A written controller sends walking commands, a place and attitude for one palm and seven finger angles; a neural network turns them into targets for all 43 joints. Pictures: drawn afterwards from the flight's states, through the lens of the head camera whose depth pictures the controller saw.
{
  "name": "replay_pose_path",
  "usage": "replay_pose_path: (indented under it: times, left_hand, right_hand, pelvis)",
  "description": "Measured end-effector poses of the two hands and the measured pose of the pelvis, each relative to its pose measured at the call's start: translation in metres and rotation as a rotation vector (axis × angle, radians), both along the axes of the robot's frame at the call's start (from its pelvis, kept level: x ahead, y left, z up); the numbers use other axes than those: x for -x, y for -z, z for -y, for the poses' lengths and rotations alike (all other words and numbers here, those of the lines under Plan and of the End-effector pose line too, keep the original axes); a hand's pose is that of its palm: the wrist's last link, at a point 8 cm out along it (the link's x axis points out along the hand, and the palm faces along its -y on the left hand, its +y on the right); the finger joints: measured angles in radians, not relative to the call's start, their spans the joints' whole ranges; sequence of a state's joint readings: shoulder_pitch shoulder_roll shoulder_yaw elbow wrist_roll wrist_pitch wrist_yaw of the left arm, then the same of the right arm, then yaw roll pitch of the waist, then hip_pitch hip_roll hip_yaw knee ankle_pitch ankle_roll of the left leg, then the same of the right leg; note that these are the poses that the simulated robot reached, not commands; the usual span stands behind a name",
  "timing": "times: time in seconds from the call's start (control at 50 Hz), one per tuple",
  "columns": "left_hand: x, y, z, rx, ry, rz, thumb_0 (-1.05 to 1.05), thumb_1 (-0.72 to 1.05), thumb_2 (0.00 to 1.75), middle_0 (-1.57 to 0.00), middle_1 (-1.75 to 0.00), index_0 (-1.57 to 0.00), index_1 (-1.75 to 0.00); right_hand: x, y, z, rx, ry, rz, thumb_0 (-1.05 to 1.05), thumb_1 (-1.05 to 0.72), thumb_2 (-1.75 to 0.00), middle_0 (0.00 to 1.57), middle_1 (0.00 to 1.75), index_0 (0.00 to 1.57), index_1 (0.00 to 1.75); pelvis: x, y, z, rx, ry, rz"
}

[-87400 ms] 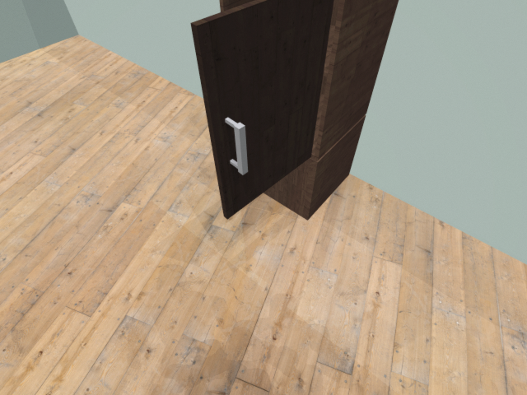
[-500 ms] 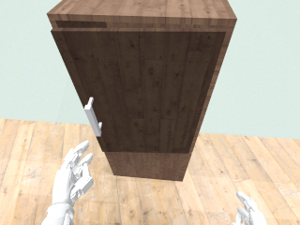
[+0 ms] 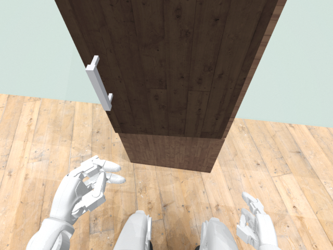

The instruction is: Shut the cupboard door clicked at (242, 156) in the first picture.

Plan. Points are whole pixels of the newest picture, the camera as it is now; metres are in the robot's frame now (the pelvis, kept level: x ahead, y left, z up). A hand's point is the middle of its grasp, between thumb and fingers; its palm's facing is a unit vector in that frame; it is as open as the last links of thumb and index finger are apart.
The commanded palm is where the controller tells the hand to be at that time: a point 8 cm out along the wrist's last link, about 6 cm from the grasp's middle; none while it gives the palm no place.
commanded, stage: raise the hand and make a fist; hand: left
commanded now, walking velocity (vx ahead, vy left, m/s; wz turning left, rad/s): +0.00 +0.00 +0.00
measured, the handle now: (102, 85) +0.50 +0.22 +0.07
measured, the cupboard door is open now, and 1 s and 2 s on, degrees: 4 4 4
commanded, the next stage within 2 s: bring the fist close to the handle in 1.16 s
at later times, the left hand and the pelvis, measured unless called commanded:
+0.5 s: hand (65, 189) +0.22 +0.21 +0.09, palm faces +0.07 -1.00 -0.06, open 3.1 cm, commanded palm +0.20 +0.25 +0.07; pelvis +0.01 +0.02 +0.02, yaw +1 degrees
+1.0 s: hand (81, 183) +0.24 +0.20 +0.06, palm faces -0.06 -1.00 -0.02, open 3.1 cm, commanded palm +0.22 +0.26 +0.08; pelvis +0.02 +0.02 +0.02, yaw +1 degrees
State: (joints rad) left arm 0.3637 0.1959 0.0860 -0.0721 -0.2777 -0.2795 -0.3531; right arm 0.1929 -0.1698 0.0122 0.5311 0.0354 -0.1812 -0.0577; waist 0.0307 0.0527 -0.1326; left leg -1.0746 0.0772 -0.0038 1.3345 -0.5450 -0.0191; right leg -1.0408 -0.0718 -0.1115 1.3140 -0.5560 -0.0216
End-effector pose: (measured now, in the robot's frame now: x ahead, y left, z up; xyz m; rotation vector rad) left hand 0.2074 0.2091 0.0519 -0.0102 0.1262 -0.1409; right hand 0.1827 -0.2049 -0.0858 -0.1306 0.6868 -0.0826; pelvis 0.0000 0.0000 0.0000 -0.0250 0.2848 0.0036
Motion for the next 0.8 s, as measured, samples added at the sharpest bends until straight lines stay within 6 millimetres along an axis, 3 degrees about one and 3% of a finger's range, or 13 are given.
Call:
replay_pose_path:
  times: [0.06,0.16,0.22,0.36,0.5,0.56,0.68,0.8]
  left_hand:
    - [0.007,0.0,-0.013,-0.026,-0.089,-0.063,0.02,0.9,0.9,-0.77,-0.93,-0.78,-0.92]
    - [0.023,-0.03,-0.04,-0.088,-0.232,0.1,0.02,0.91,0.9,-0.86,-1.03,-0.87,-1.02]
    - [0.023,-0.032,-0.04,-0.082,-0.202,0.168,0.02,0.91,0.9,-0.92,-1.09,-0.92,-1.08]
    - [0.013,-0.002,-0.027,-0.041,-0.055,0.044,0.02,0.91,0.9,-1.05,-1.23,-1.06,-1.22]
    - [0.011,-0.037,-0.057,-0.069,-0.207,0.16,0.02,0.9,0.9,-1.18,-1.37,-1.18,-1.36]
    - [0.008,-0.035,-0.056,-0.065,-0.19,0.148,0.02,0.91,0.9,-1.22,-1.42,-1.23,-1.41]
    - [-0.004,-0.01,-0.043,-0.041,-0.074,0.021,0.02,0.91,0.9,-1.27,-1.47,-1.28,-1.47]
    - [-0.014,-0.035,-0.059,-0.065,-0.153,0.146,0.02,0.9,0.9,-1.29,-1.49,-1.3,-1.49]
  right_hand:
    - [0.023,-0.006,0.01,0.027,0.053,-0.054,0.02,-0.9,-0.9,0.21,0.3,0.21,0.3]
    - [0.037,-0.016,0.026,0.104,0.048,-0.083,0.02,-0.9,-0.9,0.21,0.3,0.21,0.3]
    - [0.032,-0.02,0.032,0.141,0.026,-0.065,0.02,-0.9,-0.9,0.21,0.3,0.2,0.3]
    - [0.005,-0.034,0.027,0.163,0.018,0.029,0.02,-0.9,-0.9,0.2,0.3,0.2,0.3]
    - [-0.023,-0.047,0.002,0.121,-0.046,0.079,0.02,-0.9,-0.9,0.2,0.3,0.2,0.3]
    - [-0.03,-0.047,-0.007,0.104,-0.079,0.083,0.02,-0.9,-0.9,0.21,0.3,0.2,0.3]
    - [-0.031,-0.045,-0.01,0.106,-0.086,0.066,0.02,-0.9,-0.9,0.21,0.3,0.21,0.3]
    - [-0.023,-0.04,0.0,0.123,-0.066,0.015,0.02,-0.9,-0.9,0.21,0.3,0.21,0.3]
  pelvis:
    - [-0.003,-0.008,-0.003,-0.004,0.011,0.007]
    - [-0.006,-0.014,-0.007,0.002,0.003,0.01]
    - [-0.003,-0.011,-0.01,0.009,-0.01,0.008]
    - [-0.002,-0.009,-0.014,0.012,-0.017,-0.002]
    - [-0.012,-0.016,-0.016,0.023,-0.025,0.008]
    - [-0.014,-0.017,-0.017,0.027,-0.033,0.008]
    - [-0.018,-0.017,-0.018,0.027,-0.027,0.001]
    - [-0.023,-0.018,-0.016,0.028,-0.025,-0.001]
